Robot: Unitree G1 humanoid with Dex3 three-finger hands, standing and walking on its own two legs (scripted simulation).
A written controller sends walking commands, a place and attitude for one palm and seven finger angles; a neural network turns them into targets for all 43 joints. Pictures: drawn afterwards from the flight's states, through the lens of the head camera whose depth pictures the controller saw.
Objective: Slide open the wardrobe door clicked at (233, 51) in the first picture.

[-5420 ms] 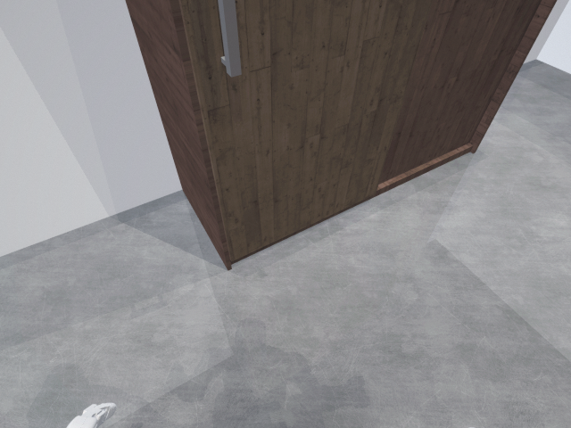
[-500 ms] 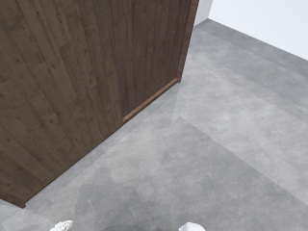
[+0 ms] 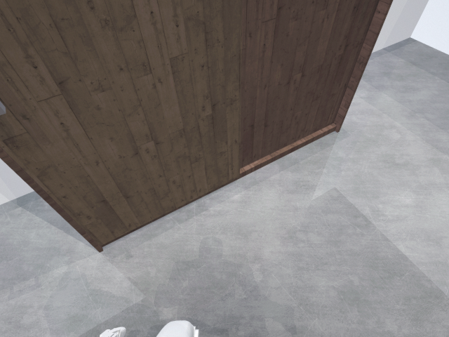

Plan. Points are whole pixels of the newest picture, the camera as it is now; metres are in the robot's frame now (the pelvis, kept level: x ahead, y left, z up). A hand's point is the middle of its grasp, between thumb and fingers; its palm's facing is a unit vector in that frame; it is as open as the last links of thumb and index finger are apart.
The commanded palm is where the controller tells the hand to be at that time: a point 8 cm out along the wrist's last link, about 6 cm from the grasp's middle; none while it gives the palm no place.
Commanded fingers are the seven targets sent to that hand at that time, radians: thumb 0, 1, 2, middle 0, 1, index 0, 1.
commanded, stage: turn to face it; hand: left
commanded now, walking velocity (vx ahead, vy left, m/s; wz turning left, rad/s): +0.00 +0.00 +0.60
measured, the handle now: out of the picture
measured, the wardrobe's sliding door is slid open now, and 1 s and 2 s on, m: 0.00 0.00 0.00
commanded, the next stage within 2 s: take the last steps up to it in 0.78 s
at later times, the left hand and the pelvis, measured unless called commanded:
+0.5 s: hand out of the picture +0.03 +0.30 -0.16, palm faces +0.30 -0.92 -0.25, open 7.4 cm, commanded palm none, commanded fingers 0.00 0.90 0.90 -0.20 -0.30 -0.20 -0.30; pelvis -0.01 +0.06 +0.00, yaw +16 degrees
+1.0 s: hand out of the picture -0.02 +0.19 -0.14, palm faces +0.47 -0.84 -0.28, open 7.4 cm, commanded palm none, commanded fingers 0.00 0.90 0.90 -0.20 -0.30 -0.20 -0.30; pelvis +0.00 -0.01 +0.00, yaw +27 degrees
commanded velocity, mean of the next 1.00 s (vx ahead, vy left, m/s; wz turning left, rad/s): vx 0.04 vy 0.00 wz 0.38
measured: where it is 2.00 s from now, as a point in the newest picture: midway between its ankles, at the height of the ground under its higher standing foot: outside the picture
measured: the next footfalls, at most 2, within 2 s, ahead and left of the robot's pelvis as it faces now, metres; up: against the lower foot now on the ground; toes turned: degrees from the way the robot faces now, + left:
left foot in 0.16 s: +0.01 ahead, +0.15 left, +0.00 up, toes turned +12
right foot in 0.74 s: +0.08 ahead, -0.06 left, +0.00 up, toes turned +20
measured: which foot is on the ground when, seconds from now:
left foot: up 0.00-0.14, down 0.16-0.76, up 0.78-1.00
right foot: down 0.00-0.16, up 0.18-0.72, down 0.74-1.00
